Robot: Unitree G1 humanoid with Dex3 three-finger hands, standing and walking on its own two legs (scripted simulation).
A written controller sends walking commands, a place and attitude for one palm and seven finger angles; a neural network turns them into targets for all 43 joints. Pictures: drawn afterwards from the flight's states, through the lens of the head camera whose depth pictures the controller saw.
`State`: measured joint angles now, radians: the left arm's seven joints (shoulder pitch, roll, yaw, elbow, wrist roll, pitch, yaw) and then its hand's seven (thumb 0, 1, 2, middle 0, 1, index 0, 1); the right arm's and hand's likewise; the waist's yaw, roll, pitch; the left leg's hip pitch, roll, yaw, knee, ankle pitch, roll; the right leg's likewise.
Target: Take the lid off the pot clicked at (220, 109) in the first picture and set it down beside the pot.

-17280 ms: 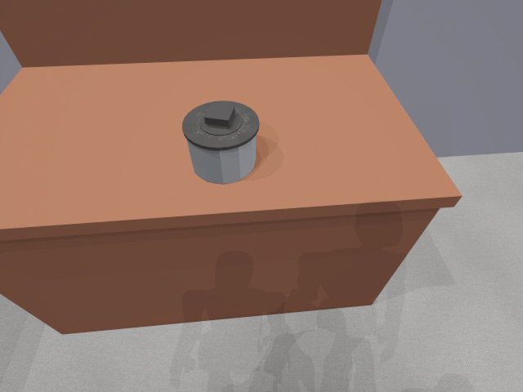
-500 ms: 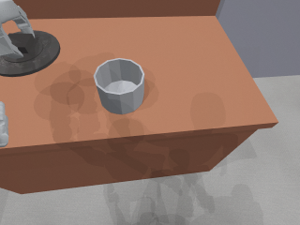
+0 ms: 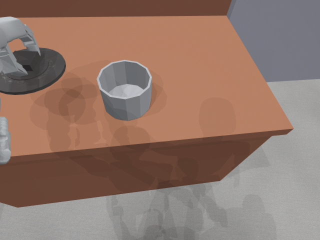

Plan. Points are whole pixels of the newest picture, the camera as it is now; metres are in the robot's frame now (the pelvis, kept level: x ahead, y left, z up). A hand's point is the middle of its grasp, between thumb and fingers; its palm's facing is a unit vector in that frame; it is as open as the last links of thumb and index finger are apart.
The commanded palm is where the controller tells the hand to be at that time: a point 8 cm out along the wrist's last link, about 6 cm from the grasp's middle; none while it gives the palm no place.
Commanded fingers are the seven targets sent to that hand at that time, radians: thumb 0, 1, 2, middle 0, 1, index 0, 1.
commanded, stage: lower the lid onto the table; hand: left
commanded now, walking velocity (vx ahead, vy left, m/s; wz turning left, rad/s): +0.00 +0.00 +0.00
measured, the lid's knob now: (23, 60) +0.52 +0.29 +0.14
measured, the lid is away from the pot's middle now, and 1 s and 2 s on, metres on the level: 0.22 0.23 0.22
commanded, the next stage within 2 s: none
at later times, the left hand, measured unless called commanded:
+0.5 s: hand (23, 68) +0.50 +0.29 +0.13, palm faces -0.44 -0.12 -0.89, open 8.7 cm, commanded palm +0.55 +0.29 +0.20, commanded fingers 0.00 0.52 1.05 -0.88 -1.13 -0.75 -1.05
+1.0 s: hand (25, 79) +0.50 +0.30 +0.10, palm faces -0.48 -0.13 -0.87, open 8.7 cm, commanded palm +0.56 +0.30 +0.17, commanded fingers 0.00 0.52 1.05 -0.88 -1.13 -0.75 -1.05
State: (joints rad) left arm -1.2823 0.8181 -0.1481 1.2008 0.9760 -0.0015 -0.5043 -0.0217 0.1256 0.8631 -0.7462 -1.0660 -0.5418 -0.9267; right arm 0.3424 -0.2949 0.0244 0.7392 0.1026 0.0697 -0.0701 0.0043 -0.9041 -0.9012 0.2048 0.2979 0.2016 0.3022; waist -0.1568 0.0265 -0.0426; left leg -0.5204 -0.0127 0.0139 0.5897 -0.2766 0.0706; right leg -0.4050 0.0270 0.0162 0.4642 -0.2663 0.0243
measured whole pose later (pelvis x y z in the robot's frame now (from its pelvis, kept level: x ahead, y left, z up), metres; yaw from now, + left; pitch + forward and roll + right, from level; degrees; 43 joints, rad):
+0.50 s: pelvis +0.00 +0.00 +0.00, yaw -1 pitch +14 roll -3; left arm -1.24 0.82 -0.12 1.21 0.99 -0.04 -0.47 -0.02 0.13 0.86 -0.75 -1.07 -0.54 -0.92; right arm 0.38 -0.28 0.02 0.75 0.09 0.09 -0.08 0.00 -0.90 -0.90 0.21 0.30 0.20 0.30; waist -0.16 0.03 -0.06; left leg -0.58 -0.01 0.02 0.63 -0.30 0.07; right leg -0.47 0.03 0.02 0.49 -0.28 0.03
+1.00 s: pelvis +0.00 +0.01 -0.01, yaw -1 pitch +16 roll -4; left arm -1.18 0.84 -0.10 1.23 0.99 -0.08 -0.44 -0.02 0.13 0.86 -0.74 -1.07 -0.54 -0.92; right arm 0.40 -0.29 0.02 0.75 0.10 0.10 -0.09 0.00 -0.90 -0.90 0.21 0.30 0.20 0.30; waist -0.17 0.03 -0.07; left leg -0.64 0.00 0.03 0.68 -0.32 0.08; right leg -0.52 0.04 0.03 0.54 -0.30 0.03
